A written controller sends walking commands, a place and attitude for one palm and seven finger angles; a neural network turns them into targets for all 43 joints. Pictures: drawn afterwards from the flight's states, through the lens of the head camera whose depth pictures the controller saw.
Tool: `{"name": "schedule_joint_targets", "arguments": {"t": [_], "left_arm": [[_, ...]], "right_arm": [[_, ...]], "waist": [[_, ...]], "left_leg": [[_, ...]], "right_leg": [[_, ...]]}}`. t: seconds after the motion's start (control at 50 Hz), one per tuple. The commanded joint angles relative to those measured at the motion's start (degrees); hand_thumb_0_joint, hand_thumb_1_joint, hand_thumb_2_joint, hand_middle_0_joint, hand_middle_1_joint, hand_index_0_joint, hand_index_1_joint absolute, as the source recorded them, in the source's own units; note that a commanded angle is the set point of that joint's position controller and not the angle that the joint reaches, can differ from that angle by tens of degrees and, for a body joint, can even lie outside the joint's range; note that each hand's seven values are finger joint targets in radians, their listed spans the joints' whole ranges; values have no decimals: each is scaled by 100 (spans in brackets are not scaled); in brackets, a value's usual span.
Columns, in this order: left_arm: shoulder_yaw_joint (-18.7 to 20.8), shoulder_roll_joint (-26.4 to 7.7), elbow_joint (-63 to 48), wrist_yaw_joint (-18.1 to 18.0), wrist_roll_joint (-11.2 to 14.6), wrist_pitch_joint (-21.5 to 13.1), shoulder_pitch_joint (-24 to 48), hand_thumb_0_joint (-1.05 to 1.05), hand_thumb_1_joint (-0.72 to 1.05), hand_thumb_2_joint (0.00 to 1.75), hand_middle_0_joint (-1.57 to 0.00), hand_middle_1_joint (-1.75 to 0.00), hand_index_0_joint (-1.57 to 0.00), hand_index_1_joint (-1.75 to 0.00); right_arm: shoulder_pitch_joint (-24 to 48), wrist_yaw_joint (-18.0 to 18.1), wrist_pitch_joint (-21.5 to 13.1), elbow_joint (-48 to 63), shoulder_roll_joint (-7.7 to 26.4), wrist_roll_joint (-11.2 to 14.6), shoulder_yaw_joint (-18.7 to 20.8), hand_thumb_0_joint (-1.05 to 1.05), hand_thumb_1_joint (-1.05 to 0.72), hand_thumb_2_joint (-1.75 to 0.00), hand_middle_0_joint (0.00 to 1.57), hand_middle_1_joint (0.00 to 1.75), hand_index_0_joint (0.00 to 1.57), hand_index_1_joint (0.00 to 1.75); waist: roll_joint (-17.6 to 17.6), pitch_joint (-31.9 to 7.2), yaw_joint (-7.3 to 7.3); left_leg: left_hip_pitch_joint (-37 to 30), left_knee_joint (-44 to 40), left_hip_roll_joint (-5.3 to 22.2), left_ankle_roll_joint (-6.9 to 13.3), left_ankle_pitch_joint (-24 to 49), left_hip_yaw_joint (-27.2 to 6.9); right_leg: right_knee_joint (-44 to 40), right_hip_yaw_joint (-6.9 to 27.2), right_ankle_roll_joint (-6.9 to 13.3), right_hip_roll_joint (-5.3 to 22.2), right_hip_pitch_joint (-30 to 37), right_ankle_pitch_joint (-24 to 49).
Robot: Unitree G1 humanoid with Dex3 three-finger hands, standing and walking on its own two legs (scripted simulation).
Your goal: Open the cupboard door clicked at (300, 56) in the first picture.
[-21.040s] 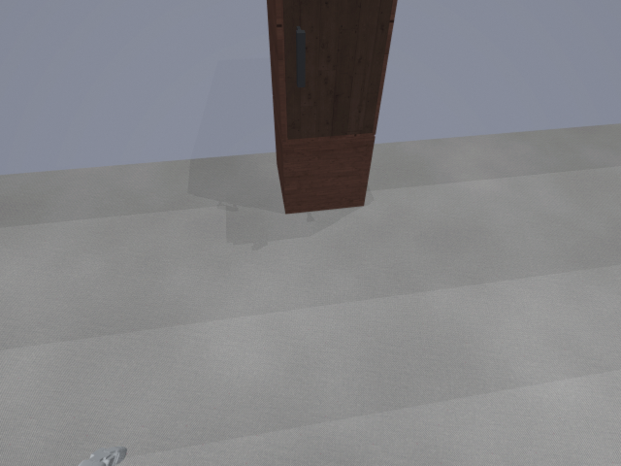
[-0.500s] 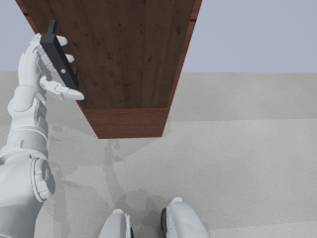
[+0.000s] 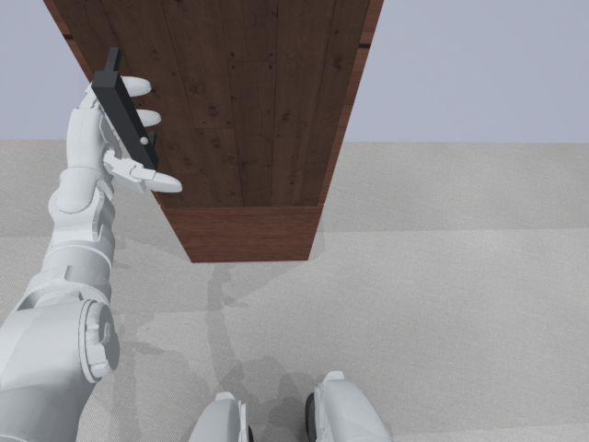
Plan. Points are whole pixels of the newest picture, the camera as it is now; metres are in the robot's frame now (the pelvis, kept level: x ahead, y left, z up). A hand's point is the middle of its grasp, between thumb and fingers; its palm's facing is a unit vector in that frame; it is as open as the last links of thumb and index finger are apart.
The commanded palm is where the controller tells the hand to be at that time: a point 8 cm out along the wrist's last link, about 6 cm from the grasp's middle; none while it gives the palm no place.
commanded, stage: slide the fingers in behind the handle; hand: left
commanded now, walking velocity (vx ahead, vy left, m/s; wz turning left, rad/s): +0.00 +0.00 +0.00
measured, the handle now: (133, 115) +0.55 +0.19 +0.05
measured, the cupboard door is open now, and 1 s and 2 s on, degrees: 0 0 47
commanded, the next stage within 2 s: close the thumb around the handle in 0.20 s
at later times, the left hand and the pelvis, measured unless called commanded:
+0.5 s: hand (144, 141) +0.50 +0.17 +0.06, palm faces -0.02 -1.00 -0.03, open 13.0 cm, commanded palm +0.47 +0.20 +0.06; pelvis +0.00 +0.00 +0.00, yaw +0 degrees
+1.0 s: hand (144, 138) +0.50 +0.17 +0.06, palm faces -0.04 -1.00 -0.02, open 5.9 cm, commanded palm +0.48 +0.21 +0.06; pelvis +0.00 +0.00 +0.00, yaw +0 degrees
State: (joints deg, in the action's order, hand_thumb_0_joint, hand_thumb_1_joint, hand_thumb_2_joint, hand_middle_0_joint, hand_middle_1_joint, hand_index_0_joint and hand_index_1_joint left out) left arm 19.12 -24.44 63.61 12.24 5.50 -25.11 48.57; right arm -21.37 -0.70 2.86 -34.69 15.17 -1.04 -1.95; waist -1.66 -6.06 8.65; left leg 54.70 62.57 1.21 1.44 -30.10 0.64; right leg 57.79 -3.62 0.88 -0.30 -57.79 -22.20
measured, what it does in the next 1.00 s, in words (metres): stands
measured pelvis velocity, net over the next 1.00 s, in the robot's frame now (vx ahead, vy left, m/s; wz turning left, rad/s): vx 0.00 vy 0.00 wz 0.00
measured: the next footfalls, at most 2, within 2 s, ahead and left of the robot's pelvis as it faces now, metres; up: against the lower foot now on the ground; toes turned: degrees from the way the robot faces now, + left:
none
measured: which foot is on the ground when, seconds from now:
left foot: down 0.00-1.00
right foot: down 0.00-1.00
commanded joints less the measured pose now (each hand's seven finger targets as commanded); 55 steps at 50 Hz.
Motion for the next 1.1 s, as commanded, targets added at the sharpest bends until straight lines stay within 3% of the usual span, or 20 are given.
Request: {"name": "schedule_joint_targets", "arguments": {"t": [0.0,0.04,0.1,0.14,0.18,0.22,0.26,0.28,0.3,0.36,0.46,0.5,0.66,0.7,0.78,0.8,0.9,0.96,1.04,1.08], "left_arm": [[-118,-854,-1220,54,38,-478,2618,0,-50,30,-30,-120,-30,-120],[-259,-666,-1249,69,77,-489,2709,0,-50,30,-30,-120,-30,-120],[-92,-929,-1183,50,51,-493,2733,0,-50,30,-30,-120,-30,-120],[-266,-724,-1335,64,40,-526,2812,0,-50,30,-30,-120,-30,-120],[-108,-906,-1232,74,29,-520,2568,0,-50,30,-30,-120,-30,-120],[-239,-740,-1305,79,39,-515,2620,0,-50,30,-30,-120,-30,-120],[-234,-764,-1217,80,56,-489,2732,0,-50,30,-30,-120,-30,-120],[-65,-962,-1061,73,45,-462,2628,0,-50,30,-30,-120,-30,-120],[-113,-926,-1125,74,60,-457,2722,0,-44,32,-30,-121,-30,-121],[-95,-940,-1130,93,40,-465,2670,0,-28,40,-32,-122,-32,-122],[-93,-903,-1302,140,105,-475,2478,0,0,52,-34,-125,-34,-125],[13,-1072,-1229,136,97,-450,2552,0,12,56,-34,-127,-34,-127],[47,-1078,-1323,147,102,-503,2402,0,56,76,-38,-131,-38,-131],[89,-1124,-1111,144,113,-451,2396,0,68,80,-38,-133,-38,-133],[136,-1218,-1146,170,79,-446,2468,0,90,90,-40,-135,-40,-135],[75,-1122,-1179,178,86,-438,2472,0,90,90,-40,-135,-40,-135],[246,-1317,-1023,180,102,-393,2439,0,90,90,-40,-135,-40,-135],[267,-1343,-1141,159,68,-413,2519,0,90,90,-40,-135,-40,-135],[122,-1163,-1064,160,67,-363,2470,0,90,90,-40,-135,-40,-135],[152,-1246,-1181,144,43,-379,2582,0,90,90,-40,-135,-40,-135]], "right_arm": [[-920,46,-130,250,974,-40,358,0,-90,-90,20,30,20,30],[-925,41,-154,256,977,-46,361,0,-90,-90,20,30,20,30],[-940,56,-150,200,1000,-42,358,0,-90,-90,20,30,20,30],[-947,48,-166,232,964,-58,360,0,-90,-90,20,30,20,30],[-927,46,-138,211,981,-45,363,0,-90,-90,20,30,20,30],[-882,37,-138,232,954,-39,360,0,-90,-90,20,30,20,30],[-908,44,-131,192,966,-39,355,0,-90,-90,20,30,20,30],[-918,57,-124,185,983,-29,357,0,-90,-90,20,30,20,30],[-919,62,-129,195,981,-29,347,0,-90,-90,20,30,20,30],[-917,70,-136,211,969,-36,349,0,-90,-90,20,30,20,30],[-900,50,-125,259,961,-27,355,0,-90,-90,20,30,20,30],[-894,66,-121,247,969,-21,337,0,-90,-90,20,30,20,30],[-879,63,-132,269,969,-23,354,0,-90,-90,20,30,20,30],[-872,72,-129,258,978,-10,333,0,-90,-90,20,30,20,30],[-875,92,-142,275,974,-10,326,0,-90,-90,20,30,20,30],[-873,82,-146,279,964,-16,327,0,-90,-90,20,30,20,30],[-895,101,-142,287,997,-13,319,0,-90,-90,20,30,20,30],[-911,98,-149,304,984,-33,322,0,-90,-90,20,30,20,30],[-919,93,-138,330,981,-33,312,0,-90,-90,20,30,20,30],[-925,91,-131,302,989,-31,333,0,-90,-90,20,30,20,30]], "waist": [[-578,-2844,206],[-521,-2842,265],[-382,-2855,245],[-543,-2958,273],[-532,-2913,172],[-641,-2888,182],[-496,-2825,260],[-404,-2679,216],[-337,-2687,275],[-563,-2899,205],[-556,-3015,141],[-403,-2868,156],[-541,-2929,108],[-265,-2668,161],[-503,-2784,117],[-603,-2809,119],[-251,-2759,139],[-547,-2952,78],[-433,-2720,165],[-525,-2853,159]], "left_leg": [[-1781,-759,-41,-108,2436,-377],[-1843,-742,-37,-97,2473,-403],[-1617,-750,-61,-73,2303,-374],[-1757,-726,-71,-68,2481,-368],[-1742,-741,-59,-97,2548,-366],[-1733,-754,-73,-93,2422,-342],[-1691,-736,-62,-70,2397,-363],[-1502,-736,-74,-58,2273,-335],[-1419,-740,-88,-28,2182,-312],[-1549,-729,-101,-50,2315,-320],[-1673,-740,-91,-64,2590,-306],[-1399,-738,-98,-34,2340,-276],[-1593,-754,-81,-67,2520,-298],[-1305,-762,-86,-32,2229,-277],[-1360,-765,-95,-46,2277,-272],[-1438,-754,-96,-57,2331,-280],[-1154,-733,-98,-20,2107,-274],[-1341,-719,-108,-43,2302,-283],[-1295,-715,-92,-28,2307,-296],[-1383,-713,-83,-46,2295,-299]], "right_leg": [[-461,154,55,-161,1458,1530],[-448,132,63,-179,1387,1525],[-480,183,41,-156,1582,1549],[-447,174,52,-163,1552,1667],[-460,174,53,-160,1599,1684],[-480,179,55,-155,1581,1617],[-484,172,48,-171,1542,1613],[-505,191,49,-162,1605,1582],[-529,224,30,-160,1688,1598],[-476,222,54,-153,1709,1682],[-487,207,56,-164,1842,1881],[-505,253,40,-158,1943,1825],[-471,213,58,-162,1844,1862],[-515,234,37,-166,1874,1722],[-465,239,55,-152,1868,1742],[-457,231,56,-156,1794,1732],[-472,251,31,-158,1896,1630],[-418,243,52,-153,1868,1724],[-434,212,50,-170,1718,1686],[-437,227,37,-165,1729,1668]]}}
